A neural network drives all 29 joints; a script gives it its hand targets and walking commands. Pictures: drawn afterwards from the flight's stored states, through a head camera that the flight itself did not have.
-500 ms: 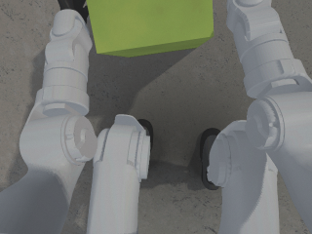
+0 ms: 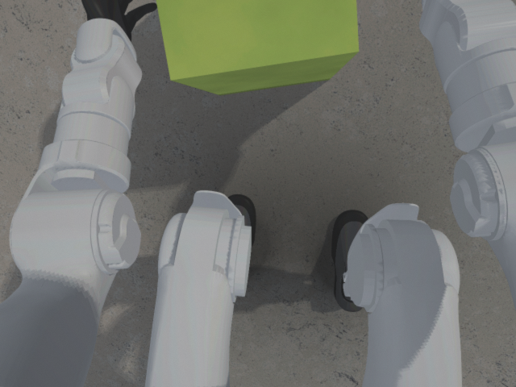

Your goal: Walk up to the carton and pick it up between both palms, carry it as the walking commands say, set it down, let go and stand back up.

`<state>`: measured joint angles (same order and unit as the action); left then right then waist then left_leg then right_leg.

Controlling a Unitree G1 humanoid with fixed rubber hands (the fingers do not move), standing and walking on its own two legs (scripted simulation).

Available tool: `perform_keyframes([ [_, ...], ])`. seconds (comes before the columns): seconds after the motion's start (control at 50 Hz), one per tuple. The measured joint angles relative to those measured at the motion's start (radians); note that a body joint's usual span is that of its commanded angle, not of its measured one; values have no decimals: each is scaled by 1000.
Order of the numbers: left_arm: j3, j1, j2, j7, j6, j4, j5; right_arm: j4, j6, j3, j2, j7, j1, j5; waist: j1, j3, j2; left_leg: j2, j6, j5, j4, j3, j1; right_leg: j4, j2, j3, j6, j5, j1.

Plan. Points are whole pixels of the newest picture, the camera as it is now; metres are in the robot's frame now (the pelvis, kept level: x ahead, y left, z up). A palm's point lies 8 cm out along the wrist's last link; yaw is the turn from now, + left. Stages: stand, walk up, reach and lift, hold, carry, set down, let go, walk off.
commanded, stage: set down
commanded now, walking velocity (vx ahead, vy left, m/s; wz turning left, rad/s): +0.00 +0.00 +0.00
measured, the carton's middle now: out of the picture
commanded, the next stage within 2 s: let go in 1.26 s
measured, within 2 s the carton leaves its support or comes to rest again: neither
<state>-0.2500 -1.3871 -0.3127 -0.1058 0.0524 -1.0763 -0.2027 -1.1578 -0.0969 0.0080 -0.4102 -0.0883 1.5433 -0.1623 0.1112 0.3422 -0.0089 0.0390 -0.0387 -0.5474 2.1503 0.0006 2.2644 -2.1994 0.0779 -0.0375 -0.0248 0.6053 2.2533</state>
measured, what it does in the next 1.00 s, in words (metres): rises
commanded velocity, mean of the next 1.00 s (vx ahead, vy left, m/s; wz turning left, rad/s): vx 0.00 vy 0.00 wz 0.00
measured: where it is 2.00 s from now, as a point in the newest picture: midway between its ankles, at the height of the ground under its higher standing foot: (291, 267)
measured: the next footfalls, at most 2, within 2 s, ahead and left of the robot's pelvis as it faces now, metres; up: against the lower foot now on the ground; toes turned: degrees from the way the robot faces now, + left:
none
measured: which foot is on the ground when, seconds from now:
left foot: down 0.00-1.00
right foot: down 0.00-1.00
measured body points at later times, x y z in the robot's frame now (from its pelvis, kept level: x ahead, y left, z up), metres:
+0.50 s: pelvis +0.01 +0.00 +0.10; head +0.35 +0.01 +0.40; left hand +0.53 +0.24 -0.01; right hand +0.60 -0.13 -0.01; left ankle +0.12 +0.12 -0.34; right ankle +0.10 -0.12 -0.34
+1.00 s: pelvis +0.04 +0.00 +0.24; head +0.35 +0.00 +0.56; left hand +0.53 +0.25 +0.14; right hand +0.61 -0.14 +0.13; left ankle +0.12 +0.12 -0.34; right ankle +0.10 -0.12 -0.34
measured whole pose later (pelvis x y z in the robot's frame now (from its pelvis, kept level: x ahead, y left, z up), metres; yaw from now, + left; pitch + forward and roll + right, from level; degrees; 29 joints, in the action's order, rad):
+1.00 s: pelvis +0.04 +0.00 +0.24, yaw +0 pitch +47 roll +1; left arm -0.39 -1.04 -0.20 -0.04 0.19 -0.73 -0.04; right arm -0.91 -0.22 -0.20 -0.33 0.00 1.23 0.05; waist 0.12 -0.06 0.03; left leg 0.04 -0.02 -0.36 1.25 0.03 1.72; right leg -1.29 0.05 -0.05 -0.01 0.41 1.70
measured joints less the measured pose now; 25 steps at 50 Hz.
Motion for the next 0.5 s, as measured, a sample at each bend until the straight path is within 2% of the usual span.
perform_keyframes([
  [0.16,-7,60,42,-27,51,145,28,118,-47,-38,8,-12,-72,29,1,-79,8,12,1,4,-60,14,-20,66,-16,11,4,5,-33],
  [0.5,-72,186,76,-7,117,233,96,134,-97,-146,41,27,-157,128,4,-308,31,6,14,52,-357,16,-159,371,-20,0,4,-53,-169],
])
